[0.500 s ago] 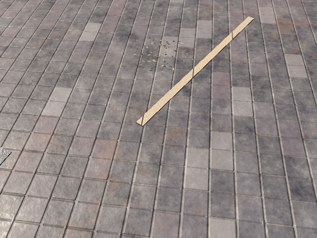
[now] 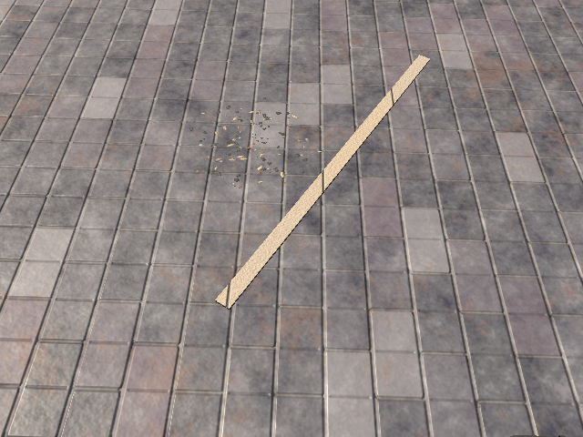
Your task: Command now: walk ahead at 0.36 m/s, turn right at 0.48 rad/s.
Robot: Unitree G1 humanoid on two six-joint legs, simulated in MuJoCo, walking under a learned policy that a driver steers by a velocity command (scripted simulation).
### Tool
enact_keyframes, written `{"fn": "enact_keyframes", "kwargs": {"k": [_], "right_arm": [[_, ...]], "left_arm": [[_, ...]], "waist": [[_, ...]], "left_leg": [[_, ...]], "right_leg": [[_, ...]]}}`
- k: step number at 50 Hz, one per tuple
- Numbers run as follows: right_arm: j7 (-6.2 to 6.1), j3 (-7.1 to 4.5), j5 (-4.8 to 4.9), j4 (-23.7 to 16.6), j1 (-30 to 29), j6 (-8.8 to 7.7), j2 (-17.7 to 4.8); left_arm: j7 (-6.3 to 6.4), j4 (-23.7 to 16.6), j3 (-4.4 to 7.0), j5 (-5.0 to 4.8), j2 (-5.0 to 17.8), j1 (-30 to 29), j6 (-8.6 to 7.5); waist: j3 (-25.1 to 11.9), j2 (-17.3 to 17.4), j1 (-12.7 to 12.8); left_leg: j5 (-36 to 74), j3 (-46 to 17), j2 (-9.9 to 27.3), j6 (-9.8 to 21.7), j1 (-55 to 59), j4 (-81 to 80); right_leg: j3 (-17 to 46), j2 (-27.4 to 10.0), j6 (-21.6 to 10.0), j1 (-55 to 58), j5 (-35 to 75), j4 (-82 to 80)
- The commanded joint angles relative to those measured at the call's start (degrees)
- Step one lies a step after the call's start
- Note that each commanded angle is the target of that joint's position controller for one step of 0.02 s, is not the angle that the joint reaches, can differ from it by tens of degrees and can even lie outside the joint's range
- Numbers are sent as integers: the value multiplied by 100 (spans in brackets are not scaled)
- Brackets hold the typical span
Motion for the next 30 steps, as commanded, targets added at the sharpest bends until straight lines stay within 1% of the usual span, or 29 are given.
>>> {"fn": "enact_keyframes", "kwargs": {"k": [1, 2, 4, 6, 8, 10, 12, 13, 14, 15, 16, 17, 18, 19, 20, 21, 22, 23, 24, 25, 27, 28, 30], "right_arm": [[-8, -181, -67, -77, 330, -3, -569], [-13, -205, -66, -44, 233, -22, -590], [-72, -277, -51, 26, 128, -18, -781], [-152, -333, -22, 68, 65, 43, -927], [-215, -353, 16, 92, 24, 123, -1003], [-239, -372, 84, 154, 77, 183, -1076], [-233, -408, 172, 200, 109, 238, -1175], [-230, -430, 220, 212, 101, 268, -1228], [-234, -446, 268, 214, 66, 297, -1266], [-240, -444, 297, 226, 59, 320, -1233], [-213, -403, 214, 309, 416, 323, -1072], [-175, -264, -113, 134, 620, 310, -711], [-127, -183, -125, 22, 864, 312, -686], [-101, -271, 70, 75, 476, 353, -1044], [-125, -266, 140, -5, 222, 394, -1030], [-197, -270, 63, 72, 190, 448, -980], [-260, -298, 1, 58, 152, 508, -1049], [-263, -302, -7, 63, 206, 553, -1034], [-266, -293, -7, 79, 283, 568, -967], [-272, -272, 2, 99, 328, 568, -897], [-286, -226, 0, 83, 243, 562, -789], [-282, -207, -2, 68, 186, 561, -753], [-258, -196, 15, 36, 91, 559, -748]], "left_arm": [[22, -521, 197, 41, 501, -55, 65], [12, -564, 180, 32, 376, -43, 143], [-4, -773, 150, 51, 241, -268, 241], [-69, -918, 107, 82, 157, -451, 268], [-167, -1037, 97, 97, 173, -699, 260], [-262, -1190, 131, 112, 272, -953, 275], [-332, -1355, 192, 127, 416, -1122, 312], [-355, -1420, 227, 135, 481, -1143, 331], [-365, -1440, 268, 142, 541, -1048, 345], [-343, -1383, 340, 159, 645, -737, 341], [-250, -1289, 488, 181, 1007, -286, 331], [-97, -1391, 630, 213, 1694, -54, 338], [-125, -1636, 552, 299, 1759, -273, 296], [-199, -1709, 457, 248, 1371, -401, 258], [-198, -1697, 391, 181, 1172, -664, 220], [-165, -1685, 355, 108, 1033, -870, 242], [-112, -1721, 321, 94, 960, -1087, 291], [-76, -1787, 317, 167, 981, -1222, 328], [-46, -1833, 325, 221, 985, -1283, 341], [-15, -1852, 335, 232, 997, -1284, 346], [50, -1850, 366, 195, 1042, -1211, 358], [79, -1855, 375, 175, 1051, -1206, 375], [107, -1887, 385, 168, 1052, -1239, 416]], "waist": [[-255, 798, -172], [-236, 846, -102], [-165, 797, -49], [-259, 741, -68], [-361, 719, -157], [-396, 701, -227], [-376, 697, -236], [-363, 710, -213], [-388, 695, -133], [-515, 572, 41], [-788, 41, 169], [-1126, -1446, 23], [-2079, -1635, -138], [-2022, -676, 150], [-1489, -440, 27], [-1108, -67, -100], [-898, -182, -222], [-835, -357, -336], [-854, -443, -381], [-892, -461, -391], [-944, -446, -329], [-962, -464, -299], [-916, -565, -246]], "left_leg": [[2615, -1235, 1634, 993, 1487, -1143], [3023, -939, 1581, 1037, 1238, -1237], [3387, -508, 1610, 1137, 1045, -1406], [3327, -74, 1546, 1110, 1039, -1435], [3156, 293, 1468, 1016, 1044, -1411], [2950, 442, 1512, 923, 1216, -1266], [2786, 464, 1635, 821, 1436, -961], [2771, 463, 1681, 761, 1521, -731], [2849, 511, 1658, 667, 1571, -386], [2954, 663, 1480, 499, 1485, 243], [2425, 852, 1082, 175, 1129, 1307], [-930, 1008, 465, -304, -464, 3242], [-3332, -84, -254, -463, -1542, 4654], [-2889, -657, -15, -374, -1757, 4915], [-2420, -642, 124, -269, -1895, 4711], [-2031, -646, 274, -275, -1860, 4318], [-1747, -660, 336, -291, -1617, 3928], [-1525, -593, 261, -310, -1264, 3804], [-1399, -569, 181, -340, -1107, 3605], [-1338, -566, 128, -376, -1018, 3333], [-1201, -623, 62, -446, -944, 2789], [-1104, -660, 44, -468, -878, 2556], [-966, -695, -12, -484, -710, 2151]], "right_leg": [[138, -592, 162, -1545, 343, 376], [26, -585, 223, -1386, 429, 265], [-85, -583, 327, -1412, 779, -254], [-200, -588, 312, -1192, 1457, -1024], [-362, -501, 242, -806, 2147, -1735], [-430, -436, 154, -614, 2333, -2206], [-485, -376, 19, -542, 2065, -2523], [-544, -318, -67, -480, 1860, -2681], [-651, -206, -171, -279, 1804, -2950], [-784, 4, -319, 267, 2074, -3386], [-567, 58, -550, 1175, 3403, -3765], [1301, -1334, -1210, 2498, 6426, -3575], [3239, -2318, -2417, 3243, 5809, -3919], [2801, -2029, -2209, 2916, 4849, -4186], [2261, -1739, -1862, 2395, 4097, -4232], [1938, -1451, -1549, 1884, 3381, -4339], [1747, -1272, -1405, 1350, 2948, -4466], [1632, -1108, -1350, 911, 2813, -4567], [1584, -1022, -1345, 765, 2821, -4604], [1537, -969, -1345, 721, 2847, -4606], [1589, -919, -1337, 744, 2637, -4578], [1636, -885, -1312, 731, 2367, -4569], [1784, -811, -1256, 614, 1725, -4604]]}}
